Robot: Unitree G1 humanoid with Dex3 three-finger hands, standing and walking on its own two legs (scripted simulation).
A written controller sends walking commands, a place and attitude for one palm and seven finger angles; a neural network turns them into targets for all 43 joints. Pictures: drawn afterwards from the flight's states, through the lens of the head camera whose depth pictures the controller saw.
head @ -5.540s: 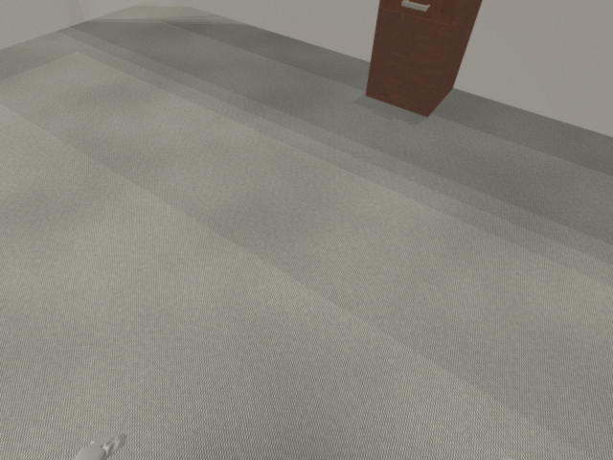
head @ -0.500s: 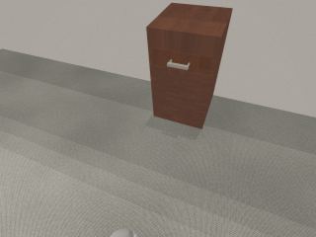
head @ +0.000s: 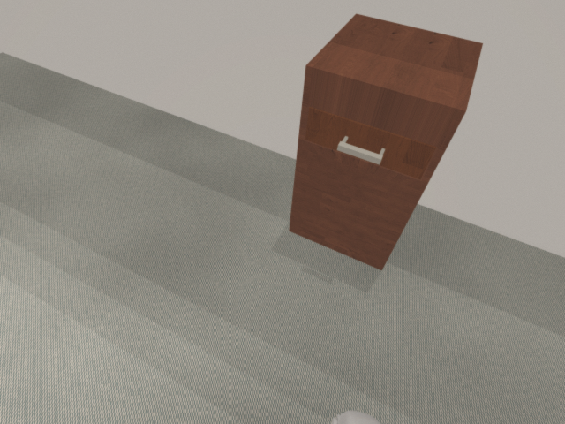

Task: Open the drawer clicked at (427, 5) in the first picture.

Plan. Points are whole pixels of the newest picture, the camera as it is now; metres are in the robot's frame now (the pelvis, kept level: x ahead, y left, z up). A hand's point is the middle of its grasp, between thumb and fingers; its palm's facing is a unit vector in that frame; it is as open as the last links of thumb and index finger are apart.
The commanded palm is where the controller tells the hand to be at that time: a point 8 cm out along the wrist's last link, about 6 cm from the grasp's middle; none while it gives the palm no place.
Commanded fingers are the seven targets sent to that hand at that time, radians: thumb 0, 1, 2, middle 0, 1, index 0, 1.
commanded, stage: turn to face it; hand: left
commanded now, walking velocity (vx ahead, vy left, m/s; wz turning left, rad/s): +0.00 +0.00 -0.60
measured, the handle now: (361, 149) +0.89 -0.18 -0.18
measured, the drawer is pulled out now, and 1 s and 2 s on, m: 0.00 0.00 0.00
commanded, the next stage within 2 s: take the last steps up to it in 0.74 s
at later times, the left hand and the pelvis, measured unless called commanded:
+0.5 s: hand (228, 376) +0.22 +0.11 -0.16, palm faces -0.16 -0.96 -0.25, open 7.3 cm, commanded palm none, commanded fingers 0.00 0.90 0.90 -0.20 -0.30 -0.20 -0.30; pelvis +0.10 -0.06 +0.00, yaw -13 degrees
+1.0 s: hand (194, 368) +0.23 +0.17 -0.17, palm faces -0.35 -0.92 -0.20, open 7.3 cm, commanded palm none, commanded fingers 0.00 0.90 0.90 -0.20 -0.30 -0.20 -0.30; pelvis +0.12 +0.00 +0.01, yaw -24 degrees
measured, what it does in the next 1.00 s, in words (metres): walks ahead, turning right: right foot, then left foot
